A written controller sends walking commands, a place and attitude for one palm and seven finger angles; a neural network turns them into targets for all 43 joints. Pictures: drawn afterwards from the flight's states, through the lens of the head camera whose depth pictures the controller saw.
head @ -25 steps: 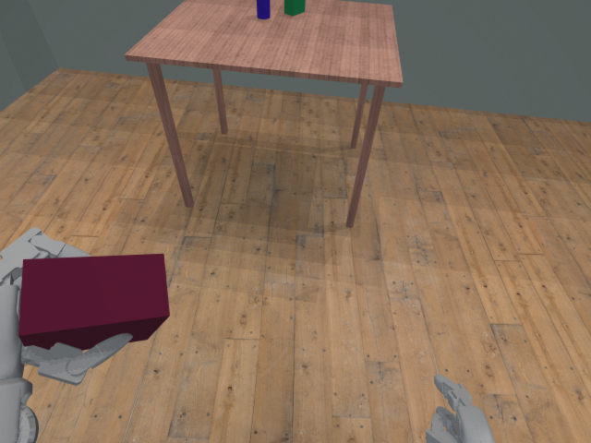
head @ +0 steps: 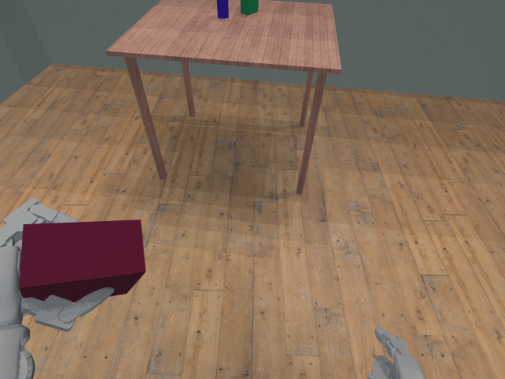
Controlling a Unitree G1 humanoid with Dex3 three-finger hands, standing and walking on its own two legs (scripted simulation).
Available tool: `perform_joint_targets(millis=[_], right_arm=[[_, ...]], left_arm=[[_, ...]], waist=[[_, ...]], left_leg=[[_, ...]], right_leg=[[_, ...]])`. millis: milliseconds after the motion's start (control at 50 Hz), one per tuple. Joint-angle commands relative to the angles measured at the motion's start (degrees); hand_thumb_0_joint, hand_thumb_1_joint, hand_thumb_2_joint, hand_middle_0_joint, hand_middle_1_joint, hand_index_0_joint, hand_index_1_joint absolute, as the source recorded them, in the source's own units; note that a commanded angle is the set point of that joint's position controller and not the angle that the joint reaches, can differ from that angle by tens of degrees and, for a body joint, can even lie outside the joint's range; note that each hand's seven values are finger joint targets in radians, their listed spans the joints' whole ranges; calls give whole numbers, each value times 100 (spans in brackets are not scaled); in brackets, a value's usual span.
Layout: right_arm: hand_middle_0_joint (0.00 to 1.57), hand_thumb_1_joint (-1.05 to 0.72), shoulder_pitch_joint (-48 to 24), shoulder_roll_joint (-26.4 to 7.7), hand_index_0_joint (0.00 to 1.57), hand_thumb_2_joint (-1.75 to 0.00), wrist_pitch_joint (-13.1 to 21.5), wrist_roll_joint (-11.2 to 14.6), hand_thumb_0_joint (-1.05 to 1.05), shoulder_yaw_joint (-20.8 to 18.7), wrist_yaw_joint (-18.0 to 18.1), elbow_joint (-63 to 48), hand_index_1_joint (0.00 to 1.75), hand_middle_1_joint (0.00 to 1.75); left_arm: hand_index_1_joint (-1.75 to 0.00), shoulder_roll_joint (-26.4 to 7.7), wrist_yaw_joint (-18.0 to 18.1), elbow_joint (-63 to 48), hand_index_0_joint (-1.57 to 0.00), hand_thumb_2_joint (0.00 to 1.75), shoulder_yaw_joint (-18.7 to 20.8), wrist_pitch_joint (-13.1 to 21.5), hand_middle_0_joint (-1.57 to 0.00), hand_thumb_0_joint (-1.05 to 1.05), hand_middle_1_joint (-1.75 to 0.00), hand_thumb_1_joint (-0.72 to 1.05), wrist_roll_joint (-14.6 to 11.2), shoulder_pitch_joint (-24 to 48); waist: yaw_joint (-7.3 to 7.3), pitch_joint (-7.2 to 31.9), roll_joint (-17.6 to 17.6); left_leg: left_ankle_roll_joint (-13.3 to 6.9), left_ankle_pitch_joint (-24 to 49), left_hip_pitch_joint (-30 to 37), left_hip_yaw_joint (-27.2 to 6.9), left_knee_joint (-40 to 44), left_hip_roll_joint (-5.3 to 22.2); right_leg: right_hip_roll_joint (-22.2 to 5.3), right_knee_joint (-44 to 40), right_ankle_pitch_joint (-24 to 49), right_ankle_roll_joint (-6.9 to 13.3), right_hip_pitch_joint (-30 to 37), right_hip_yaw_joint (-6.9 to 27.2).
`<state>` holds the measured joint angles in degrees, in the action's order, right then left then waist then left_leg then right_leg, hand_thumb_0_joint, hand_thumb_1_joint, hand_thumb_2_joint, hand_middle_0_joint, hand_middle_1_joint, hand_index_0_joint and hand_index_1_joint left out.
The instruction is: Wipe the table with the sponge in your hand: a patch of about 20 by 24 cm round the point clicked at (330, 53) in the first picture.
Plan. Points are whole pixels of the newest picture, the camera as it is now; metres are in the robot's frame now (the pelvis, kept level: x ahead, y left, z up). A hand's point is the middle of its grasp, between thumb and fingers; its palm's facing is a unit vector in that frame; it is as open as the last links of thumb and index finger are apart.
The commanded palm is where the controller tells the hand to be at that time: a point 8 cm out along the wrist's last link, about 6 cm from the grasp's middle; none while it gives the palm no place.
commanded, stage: walk to a spot facing it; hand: left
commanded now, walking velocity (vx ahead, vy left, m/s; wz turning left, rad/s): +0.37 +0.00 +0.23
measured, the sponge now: (100, 263) +0.22 +0.21 +0.14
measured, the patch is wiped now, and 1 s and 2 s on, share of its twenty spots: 0.00 0.00 0.00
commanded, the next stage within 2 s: turn to face it in 1.68 s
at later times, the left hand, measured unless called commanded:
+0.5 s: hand (68, 235) +0.25 +0.26 +0.15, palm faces +0.49 -0.80 -0.35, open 10.2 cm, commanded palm +0.19 +0.30 +0.18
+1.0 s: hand (127, 150) +0.41 +0.23 +0.16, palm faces +0.49 -0.72 -0.49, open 10.2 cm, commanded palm +0.34 +0.27 +0.18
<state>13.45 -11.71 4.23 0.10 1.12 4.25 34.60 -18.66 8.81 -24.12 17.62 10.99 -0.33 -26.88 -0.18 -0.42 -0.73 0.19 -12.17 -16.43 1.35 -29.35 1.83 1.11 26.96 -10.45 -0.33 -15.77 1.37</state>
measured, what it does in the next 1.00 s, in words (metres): walks ahead: right foot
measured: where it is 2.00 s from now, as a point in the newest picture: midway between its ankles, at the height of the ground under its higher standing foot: (262, 319)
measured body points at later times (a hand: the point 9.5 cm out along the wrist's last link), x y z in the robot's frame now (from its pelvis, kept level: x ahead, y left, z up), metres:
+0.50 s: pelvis +0.06 +0.00 -0.01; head +0.06 +0.01 +0.44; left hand +0.22 +0.30 +0.17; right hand +0.21 -0.23 -0.10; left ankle +0.07 +0.12 -0.71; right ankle +0.04 -0.12 -0.74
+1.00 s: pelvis +0.22 -0.03 -0.02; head +0.25 -0.05 +0.43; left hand +0.38 +0.27 +0.18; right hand +0.40 -0.23 -0.14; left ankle +0.11 +0.12 -0.70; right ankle +0.30 -0.11 -0.74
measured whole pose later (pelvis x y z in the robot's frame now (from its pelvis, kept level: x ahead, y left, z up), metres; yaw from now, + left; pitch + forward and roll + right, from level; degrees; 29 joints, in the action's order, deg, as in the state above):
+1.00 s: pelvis +0.22 -0.03 -0.02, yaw +8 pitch -2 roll +0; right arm 11.9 -9.8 3.2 0.1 0.4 3.6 37.4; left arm -22.0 7.9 -27.2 20.6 10.5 -0.2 -24.3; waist -0.2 -4.4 -2.9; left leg -0.2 -28.6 -16.3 1.8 -56.4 7.3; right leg -4.0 39.8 -14.5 3.7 -22.6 -12.8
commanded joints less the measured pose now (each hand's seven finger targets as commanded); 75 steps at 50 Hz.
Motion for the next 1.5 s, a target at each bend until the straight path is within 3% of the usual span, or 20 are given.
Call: perform_joint_targets(millis=[0,100,200,260,340,500,520,540,580,700,880,900,940,1000,1100,1320,1380,1400,1440,1480], right_arm=[[20,-90,-557,-633,20,-90,330,-5,0,-256,42,-902,30,30],[20,-90,-576,-662,20,-90,242,-57,0,-277,123,-922,30,30],[20,-90,-442,-669,20,-90,297,-90,0,-299,166,-786,30,30],[20,-90,-447,-685,20,-90,257,-63,0,-315,102,-771,30,30],[20,-90,-620,-600,20,-90,247,-12,0,-336,41,-730,30,30],[20,-90,-556,-437,20,-90,224,-79,0,-255,83,-810,30,30],[20,-90,-439,-570,20,-90,260,-64,0,-349,127,-826,30,30],[20,-90,-464,-726,20,-90,246,-73,0,-414,97,-854,30,30],[20,-90,-454,-537,20,-90,296,-56,0,-327,8,-758,30,30],[20,-90,-380,-582,20,-90,417,30,0,-410,-106,-660,30,30],[20,-90,-559,-481,20,-90,285,6,0,-352,43,-724,30,30],[20,-90,-562,-433,20,-90,259,35,0,-353,36,-698,30,30],[20,-90,-824,-367,20,-90,230,24,0,-321,2,-883,30,30],[20,-90,-847,-492,20,-90,167,-15,0,-357,-81,-667,30,30],[20,-90,-819,-521,20,-90,-47,-30,0,-386,-128,-669,30,30],[20,-90,-423,-445,20,-90,-14,-22,0,-474,-73,-1117,30,30],[20,-90,-255,-474,20,-90,6,-33,0,-494,12,-1089,30,30],[20,-90,-204,-479,20,-90,42,-49,0,-486,46,-1109,30,30],[20,-90,-389,-591,20,-90,176,-71,0,-420,0,-1194,30,30],[20,-90,-547,-591,20,-90,234,-22,0,-384,-105,-996,30,30]], left_arm=[[-160,-972,87,-1292,-120,130,639,364,-120,0,-160,10,-42,525],[-160,-984,161,-1471,-120,130,648,277,-120,0,-160,10,8,528],[-160,-978,217,-1528,-120,130,742,331,-120,0,-160,10,12,547],[-160,-865,141,-1180,-120,130,656,297,-120,0,-160,10,7,285],[-160,-1085,155,-1130,-120,130,589,330,-120,0,-160,10,20,757],[-160,-1192,217,-1963,-120,130,811,542,-120,0,-160,10,-34,815],[-160,-1186,236,-2120,-120,130,863,582,-120,0,-160,10,-62,725],[-160,-1115,267,-2361,-120,130,862,644,-120,0,-160,10,-80,549],[-160,-1347,240,-1997,-120,130,913,635,-120,0,-160,10,-35,502],[-160,-943,124,-2130,-120,130,734,459,-120,0,-160,10,-53,147],[-160,-1086,7,-1319,-120,130,943,295,-120,0,-160,10,-113,257],[-160,-1131,-1,-1356,-120,130,913,247,-120,0,-160,10,-72,388],[-160,-1630,68,-1403,-120,130,1307,207,-120,0,-160,10,-36,499],[-160,-1584,-20,-1492,-120,130,1274,406,-120,0,-160,10,-69,339],[-160,-1464,14,-1988,-120,130,1243,560,-120,0,-160,10,-57,296],[-160,-1173,235,-1730,-120,130,1131,392,-120,0,-160,10,-108,-80],[-160,-1098,286,-1914,-120,130,836,351,-120,0,-160,10,-106,345],[-160,-1218,310,-2157,-120,130,879,420,-120,0,-160,10,-97,597],[-160,-1286,311,-2502,-120,130,970,614,-120,0,-160,10,-101,722],[-160,-1939,173,-2320,-120,130,1321,586,-120,0,-160,10,27,1051]], waist=[[32,574,-7],[97,301,-315],[136,382,-896],[78,349,-913],[-40,-211,1458],[90,576,215],[179,821,-607],[164,1062,-2065],[161,835,-1384],[78,401,-1118],[-55,643,-756],[-105,807,-173],[-185,1024,1956],[-70,483,715],[104,432,465],[-170,272,1047],[132,688,653],[269,1045,266],[97,1258,-1998],[95,864,-982]], left_leg=[[-136,-604,-97,-202,587,236],[-407,-2599,-445,-576,692,380],[-834,-1539,-201,-1794,978,1120],[-672,-1860,-840,-1143,654,869],[-91,-1731,-2424,98,-2842,-43],[-75,-67,719,879,189,-113],[-292,-73,1658,255,504,264],[-859,487,2620,-1707,762,1633],[-1491,663,2175,-2957,1149,2440],[-1013,936,1471,-675,1157,1612],[-665,1180,483,491,-387,1215],[-540,731,29,592,-1469,941],[-186,-2123,-2228,279,-4515,-145],[-27,-1140,-2282,-400,-5295,395],[182,-321,-2304,-86,-4555,595],[-14,-482,-1353,1099,-1012,332],[-97,-114,120,1422,-158,-183],[-243,145,1086,1203,86,-170],[-1672,2695,2580,-3029,690,2270],[-1798,2358,2028,-3329,812,2346]], right_leg=[[-399,-574,-465,85,322,420],[-451,-330,-2551,253,-191,387],[-114,913,-1255,83,-115,-450],[-292,303,-1552,140,498,-316],[-2387,-1563,-2737,1289,909,2797],[-1143,421,-246,579,269,-268],[-871,1611,82,344,-356,-418],[-292,3022,-1567,-24,-1672,-811],[-419,4425,-2389,9,-2346,-119],[-693,3449,-1130,-166,-2315,-642],[-127,406,-192,-117,674,-1607],[-427,102,-232,-1,1332,-1158],[-2720,-962,34,991,2185,2767],[-2703,-1285,-1437,963,1079,2213],[-2258,-1169,121,754,828,-113],[-2230,-490,2020,720,1484,-915],[-2048,1116,2671,430,1058,-1406],[-1785,2252,2472,208,521,-1576],[-448,4878,-2533,-257,-1936,-996],[-772,5316,-2444,-157,-2461,-23]])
